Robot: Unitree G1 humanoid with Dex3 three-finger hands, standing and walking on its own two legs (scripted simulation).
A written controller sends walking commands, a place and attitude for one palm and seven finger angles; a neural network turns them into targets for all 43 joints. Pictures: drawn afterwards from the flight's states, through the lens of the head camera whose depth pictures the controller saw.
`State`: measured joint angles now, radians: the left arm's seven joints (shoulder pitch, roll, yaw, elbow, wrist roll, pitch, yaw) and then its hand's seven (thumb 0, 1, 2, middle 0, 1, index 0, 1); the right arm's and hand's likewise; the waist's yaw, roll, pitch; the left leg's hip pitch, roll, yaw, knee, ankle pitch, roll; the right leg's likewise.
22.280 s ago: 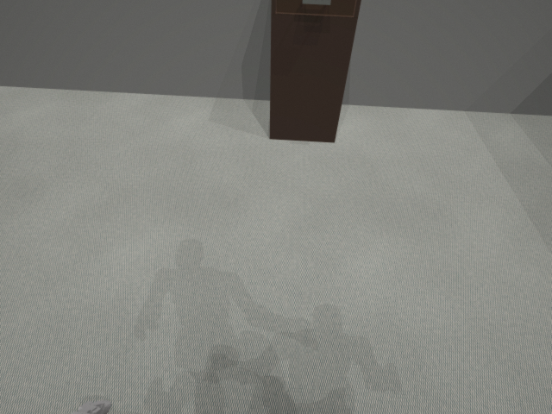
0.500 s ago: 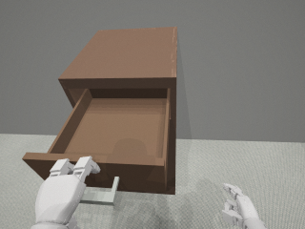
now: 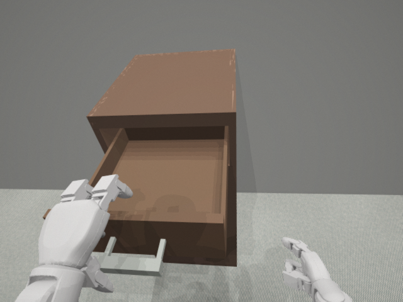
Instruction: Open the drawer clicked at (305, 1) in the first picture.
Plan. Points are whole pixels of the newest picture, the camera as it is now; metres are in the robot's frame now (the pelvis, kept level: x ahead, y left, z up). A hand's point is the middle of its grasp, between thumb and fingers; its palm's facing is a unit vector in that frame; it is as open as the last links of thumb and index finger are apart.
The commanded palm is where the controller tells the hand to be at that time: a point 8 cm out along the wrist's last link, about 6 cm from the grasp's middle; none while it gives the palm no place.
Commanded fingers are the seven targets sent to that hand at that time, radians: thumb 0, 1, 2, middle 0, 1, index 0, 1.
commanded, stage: lift the hand off the handle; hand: left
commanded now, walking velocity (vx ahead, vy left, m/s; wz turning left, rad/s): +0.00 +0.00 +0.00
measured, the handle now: (133, 254) +0.20 +0.18 +0.02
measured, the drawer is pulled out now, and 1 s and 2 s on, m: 0.29 0.29 0.29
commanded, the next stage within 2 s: draw the hand back to the body in 0.28 s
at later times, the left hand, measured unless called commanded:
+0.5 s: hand (101, 234) +0.16 +0.17 +0.17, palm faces +0.20 -0.16 -0.97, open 13.9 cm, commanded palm +0.11 +0.18 +0.22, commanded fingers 0.00 -0.50 0.30 -0.30 -1.20 -0.30 -1.20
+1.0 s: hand (66, 239) +0.15 +0.23 +0.16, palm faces +0.14 -0.07 -0.99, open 13.9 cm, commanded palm +0.11 +0.23 +0.22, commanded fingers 0.00 -0.43 0.33 -0.29 -1.15 -0.29 -1.15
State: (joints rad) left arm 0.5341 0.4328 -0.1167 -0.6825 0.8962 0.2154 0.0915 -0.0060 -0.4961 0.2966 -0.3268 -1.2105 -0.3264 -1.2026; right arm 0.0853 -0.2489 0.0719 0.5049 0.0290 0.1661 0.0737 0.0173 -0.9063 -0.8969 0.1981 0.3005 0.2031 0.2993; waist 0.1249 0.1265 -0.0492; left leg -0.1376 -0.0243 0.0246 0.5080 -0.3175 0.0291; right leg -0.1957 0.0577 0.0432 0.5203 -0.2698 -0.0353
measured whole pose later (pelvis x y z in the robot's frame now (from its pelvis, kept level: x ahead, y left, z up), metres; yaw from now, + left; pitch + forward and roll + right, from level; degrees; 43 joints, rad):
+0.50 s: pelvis -0.02 -0.02 +0.00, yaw +0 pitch -4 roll +0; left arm 0.49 0.49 -0.05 -0.72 0.84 0.22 0.00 -0.01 -0.50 0.30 -0.32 -1.21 -0.32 -1.20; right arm 0.09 -0.28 0.06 0.50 0.04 0.17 0.06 0.02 -0.91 -0.90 0.20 0.30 0.20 0.30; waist 0.11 0.14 -0.03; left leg -0.14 -0.01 0.01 0.49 -0.28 0.01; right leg -0.19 0.07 0.03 0.50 -0.24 -0.06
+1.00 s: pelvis -0.01 -0.02 +0.00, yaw +2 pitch -3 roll +0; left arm 0.57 0.59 0.16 -0.64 0.73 0.08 0.00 0.00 -0.50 0.30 -0.32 -1.21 -0.32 -1.20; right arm 0.14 -0.29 0.04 0.53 0.03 0.08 0.00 0.02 -0.91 -0.90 0.20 0.30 0.20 0.30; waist 0.10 0.13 -0.02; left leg -0.16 -0.02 -0.02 0.49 -0.28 0.01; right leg -0.19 0.06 0.00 0.48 -0.24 -0.05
